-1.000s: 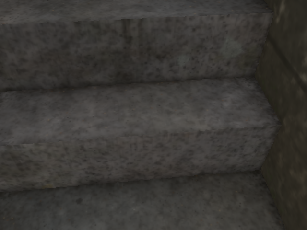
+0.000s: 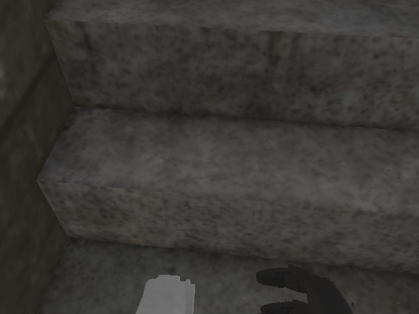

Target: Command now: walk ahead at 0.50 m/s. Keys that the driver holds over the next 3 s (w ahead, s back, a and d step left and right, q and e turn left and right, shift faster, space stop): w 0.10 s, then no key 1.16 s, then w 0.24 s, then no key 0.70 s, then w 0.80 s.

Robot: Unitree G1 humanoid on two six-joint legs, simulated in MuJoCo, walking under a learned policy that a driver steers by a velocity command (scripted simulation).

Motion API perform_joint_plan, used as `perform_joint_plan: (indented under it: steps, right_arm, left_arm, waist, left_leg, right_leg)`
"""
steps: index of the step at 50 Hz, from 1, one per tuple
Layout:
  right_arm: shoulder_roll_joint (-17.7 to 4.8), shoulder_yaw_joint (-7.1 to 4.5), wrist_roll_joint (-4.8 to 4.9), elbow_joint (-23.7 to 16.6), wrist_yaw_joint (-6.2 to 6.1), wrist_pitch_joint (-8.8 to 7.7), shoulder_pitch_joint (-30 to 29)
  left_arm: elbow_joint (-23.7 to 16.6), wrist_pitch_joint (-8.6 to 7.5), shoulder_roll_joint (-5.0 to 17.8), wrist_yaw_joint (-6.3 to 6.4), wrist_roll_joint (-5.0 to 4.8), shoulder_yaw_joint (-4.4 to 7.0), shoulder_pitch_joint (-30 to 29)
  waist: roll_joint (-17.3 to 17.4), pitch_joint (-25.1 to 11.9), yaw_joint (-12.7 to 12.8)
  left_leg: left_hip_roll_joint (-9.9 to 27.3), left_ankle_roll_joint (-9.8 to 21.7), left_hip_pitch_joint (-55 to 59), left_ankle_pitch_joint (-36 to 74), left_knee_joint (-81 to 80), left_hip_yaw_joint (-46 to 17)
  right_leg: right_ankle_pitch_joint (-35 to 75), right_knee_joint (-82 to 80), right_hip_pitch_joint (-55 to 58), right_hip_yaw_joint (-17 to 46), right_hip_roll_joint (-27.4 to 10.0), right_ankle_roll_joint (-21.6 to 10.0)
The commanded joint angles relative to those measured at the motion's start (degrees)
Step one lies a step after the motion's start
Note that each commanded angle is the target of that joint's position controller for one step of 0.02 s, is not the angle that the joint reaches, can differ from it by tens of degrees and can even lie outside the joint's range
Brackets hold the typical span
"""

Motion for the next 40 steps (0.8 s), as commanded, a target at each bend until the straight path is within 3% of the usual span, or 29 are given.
perform_joint_plan:
  steps: [1,2,4,5,6,7,9,12,13,14,15,16,17,19,20,24,25,27,28,29,30,31,32,33,34,35,36,38,40]
  right_arm:
    - [-6.01,-5.04,-0.05,1.15,-4.96,0.94,14.44]
    - [-4.22,-4.43,2.01,2.06,-7.84,0.76,16.92]
    - [-6.67,-6.08,2.01,6.59,-9.54,0.03,22.95]
    - [-8.68,-6.98,-0.01,12.20,-8.54,-1.05,27.25]
    - [-16.87,-10.29,-4.57,14.39,-10.01,-0.74,28.63]
    - [-10.91,-9.46,-3.44,15.94,-8.39,-2.16,26.64]
    - [-3.73,-8.94,-6.31,14.84,-8.84,-4.18,17.57]
    - [-4.19,-8.69,-3.01,16.39,-8.89,-7.01,25.37]
    - [-5.49,-7.30,-6.22,8.97,0.17,-8.64,11.80]
    - [-11.21,-9.70,-3.96,4.89,1.86,-9.30,5.43]
    - [-11.96,-9.68,-1.61,2.11,1.96,-9.01,1.27]
    - [-12.66,-9.61,-0.95,4.85,2.00,-8.92,8.39]
    - [-11.61,-9.04,-2.16,9.59,1.80,-9.61,22.14]
    - [-9.75,-8.14,-6.09,19.36,0.37,-9.96,46.57]
    - [-8.90,-7.76,-6.51,21.77,0.53,-9.93,50.88]
    - [-12.22,-7.68,-6.28,18.83,0.09,-9.65,44.00]
    - [-13.37,-7.97,-5.57,17.71,-0.38,-9.81,44.33]
    - [-13.21,-8.15,-5.63,20.98,-1.90,-9.05,51.66]
    - [-12.24,-8.61,-3.74,19.27,-1.08,-8.11,47.43]
    - [-14.53,-8.96,-3.05,20.08,0.76,-6.95,42.95]
    - [-18.32,-10.44,-0.74,20.43,1.93,-7.46,43.79]
    - [-20.29,-10.55,-0.23,21.45,3.01,-8.07,44.20]
    - [-21.93,-11.60,1.69,21.09,4.59,-8.22,39.91]
    - [-20.56,-11.76,-0.67,22.61,6.37,-7.51,42.32]
    - [-18.72,-12.20,-3.45,21.63,7.68,-6.39,42.82]
    - [-22.65,-14.51,2.28,12.95,-2.15,-11.68,37.63]
    - [-18.34,-13.85,2.20,13.15,-4.54,-11.47,31.71]
    - [-10.61,-12.85,-1.39,6.67,-5.46,-9.25,27.23]
    - [-5.61,-11.11,-2.81,2.88,-7.75,-5.70,30.11]
  left_arm:
    - [-12.98,-3.90,20.20,6.13,-9.04,5.23,-19.60]
    - [-10.20,-5.02,23.24,9.16,-10.89,5.53,-13.45]
    - [-11.29,-4.71,17.49,10.22,-9.09,5.11,-13.28]
    - [-15.94,-4.23,13.19,9.14,-6.41,4.18,-18.27]
    - [-21.01,-2.39,4.92,7.42,-3.99,3.18,-21.94]
    - [-26.00,-1.60,0.15,7.49,-2.00,2.30,-26.39]
    - [-32.47,-0.31,-2.50,8.26,-3.04,0.77,-28.44]
    - [-31.20,2.64,-0.17,9.19,-1.94,1.17,-22.89]
    - [-31.84,2.51,14.39,6.35,-8.15,4.05,-33.46]
    - [-32.27,2.48,14.33,4.28,-7.19,4.07,-29.66]
    - [-32.36,3.24,13.95,3.60,-5.13,4.20,-28.18]
    - [-29.09,3.79,14.50,2.87,-3.33,4.57,-27.06]
    - [-31.61,3.89,14.21,3.66,-2.52,3.91,-35.13]
    - [-35.45,2.51,9.92,6.72,-4.01,2.23,-45.19]
    - [-36.56,1.89,9.36,7.03,-4.11,1.86,-49.40]
    - [-38.22,1.00,6.79,6.01,-3.95,0.36,-48.64]
    - [-40.00,1.36,8.11,5.73,-3.61,0.38,-52.65]
    - [-46.47,2.74,5.09,5.79,-2.71,-0.46,-62.11]
    - [-49.29,4.41,2.71,4.20,-1.39,-1.42,-68.77]
    - [-50.59,6.93,0.20,3.11,-2.31,-2.49,-68.91]
    - [-50.47,7.91,2.73,1.48,-3.71,-1.39,-69.39]
    - [-44.94,7.82,2.86,0.74,-3.33,-0.98,-55.56]
    - [-42.64,8.37,7.94,0.69,-2.42,0.88,-48.26]
    - [-37.97,8.40,10.75,1.55,-2.70,2.61,-40.69]
    - [-32.93,8.10,12.31,1.87,-3.98,3.37,-33.58]
    - [-28.34,6.55,6.66,8.08,-2.56,2.61,-16.49]
    - [-26.29,6.86,6.32,11.22,-2.09,2.74,-25.71]
    - [-24.33,5.55,7.20,11.59,-4.12,4.09,-33.10]
    - [-21.23,3.15,4.92,10.36,-3.42,3.65,-34.61]
  waist:
    - [6.22,-6.48,-19.06]
    - [-2.79,-9.59,-19.07]
    - [-11.31,-6.90,-18.58]
    - [-4.06,1.73,-16.74]
    - [21.39,4.61,-15.46]
    - [10.72,14.07,-10.64]
    - [7.38,19.42,-5.02]
    - [3.85,19.27,-2.11]
    - [0.92,13.12,-1.82]
    - [7.81,10.89,1.74]
    - [7.04,6.20,5.88]
    - [11.95,6.43,3.51]
    - [10.57,6.86,-4.03]
    - [10.72,5.67,-13.96]
    - [8.71,5.00,-15.75]
    - [7.83,5.74,-10.38]
    - [5.93,5.81,-10.60]
    - [12.72,6.90,-11.44]
    - [13.60,7.09,-11.23]
    - [12.59,8.72,-7.96]
    - [16.42,5.15,-6.32]
    - [20.08,1.81,-1.93]
    - [19.32,-1.05,1.85]
    - [17.52,-7.21,0.90]
    - [6.51,-14.18,-2.12]
    - [1.36,-17.59,4.31]
    - [-17.87,-13.83,0.97]
    - [1.28,2.89,-5.45]
    - [4.27,13.30,-11.60]
  left_leg:
    - [-8.79,-2.66,54.05,4.69,-23.44,11.73]
    - [-11.80,-5.05,57.59,-1.54,-32.39,12.35]
    - [-14.88,-4.68,62.03,-4.86,-57.09,3.86]
    - [-9.99,-1.56,62.76,-6.65,-71.08,-17.04]
    - [6.55,5.01,60.99,-21.65,-94.86,-59.94]
    - [6.08,4.32,52.40,-27.87,-95.73,-59.49]
    - [2.27,0.62,44.44,-11.73,-79.96,-35.24]
    - [1.39,-2.59,48.51,9.13,-83.27,-25.49]
    - [-4.91,-4.75,40.70,7.48,-84.89,-19.84]
    - [-3.95,-2.17,35.06,14.48,-90.76,-19.00]
    - [-6.41,-3.64,31.16,21.02,-91.48,-15.23]
    - [-2.10,1.11,32.77,32.77,-93.28,-18.97]
    - [3.54,5.40,52.32,39.86,-88.82,-25.46]
    - [8.21,4.53,92.21,58.43,-81.41,-27.73]
    - [8.43,3.79,99.27,58.29,-81.17,-26.51]
    - [6.26,1.41,88.82,54.71,-85.25,-19.18]
    - [5.38,0.64,85.34,51.98,-86.64,-17.77]
    - [4.43,0.14,78.28,48.58,-92.14,-18.83]
    - [5.54,1.94,69.40,48.05,-101.36,-16.78]
    - [8.31,3.59,57.38,59.21,-106.32,-15.90]
    - [8.22,6.34,58.58,95.28,-104.73,-13.29]
    - [11.34,5.65,71.00,127.26,-98.96,-11.87]
    - [12.22,5.54,82.87,140.72,-93.26,-10.58]
    - [11.01,5.94,81.03,151.77,-83.82,-9.72]
    - [8.20,2.94,68.36,134.03,-73.92,-9.17]
    - [-0.63,-5.66,66.26,100.61,-54.26,-6.61]
    - [-11.28,-8.71,56.32,36.25,-27.34,-9.49]
    - [-11.04,-8.01,44.40,29.71,-5.45,-17.28]
    - [-10.99,-5.72,35.93,24.85,-3.06,-17.64]
  right_leg:
    - [95.69,10.93,-12.97,-8.41,-6.48,-9.83]
    - [105.57,18.44,-9.04,-4.09,-7.06,-10.55]
    - [95.24,38.64,-3.38,-1.96,-6.32,-10.52]
    - [47.60,53.61,-20.06,0.10,-0.86,-9.34]
    - [2.96,89.22,-40.98,3.68,11.71,-4.62]
    - [0.39,105.55,-48.35,11.90,10.76,-4.44]
    - [-5.18,114.89,-54.10,14.11,11.63,-4.38]
    - [-3.64,110.74,-58.50,10.78,11.19,-1.45]
    - [12.55,96.73,-58.45,13.91,8.09,-6.15]
    - [10.74,98.20,-48.49,6.13,5.47,-4.15]
    - [6.24,95.76,-38.70,1.13,4.16,-2.56]
    - [1.67,108.43,-37.40,-2.03,5.01,1.03]
    - [-3.54,117.93,-59.58,2.49,4.87,2.91]
    - [-14.35,127.06,-92.66,10.55,9.02,-0.01]
    - [-16.83,126.28,-97.41,10.88,8.95,-2.16]
    - [-17.38,131.10,-93.29,1.67,3.41,-1.82]
    - [-13.72,121.79,-90.53,-1.60,1.05,-0.93]
    - [-7.98,110.56,-86.55,-5.10,-0.91,-2.05]
    - [-14.21,98.79,-75.48,-11.51,-0.77,-3.10]
    - [-23.21,92.37,-59.55,-11.16,1.00,-3.19]
    - [-23.91,87.85,-50.22,-19.22,5.00,-1.17]
    - [-9.94,84.94,-46.38,-14.32,5.81,-0.78]
    - [-12.60,71.78,-46.59,-15.53,9.19,-1.64]
    - [-7.46,66.47,-34.32,-13.90,12.38,-3.85]
    - [14.60,63.87,-17.52,-2.76,6.70,-9.94]
    - [-9.37,44.93,-0.32,13.46,-0.07,-14.36]
    - [2.72,25.71,-7.49,39.67,-11.27,-20.81]
    - [-15.54,25.10,-24.25,31.25,-10.09,-15.03]
    - [-28.79,26.70,-32.40,21.87,-6.05,-7.25]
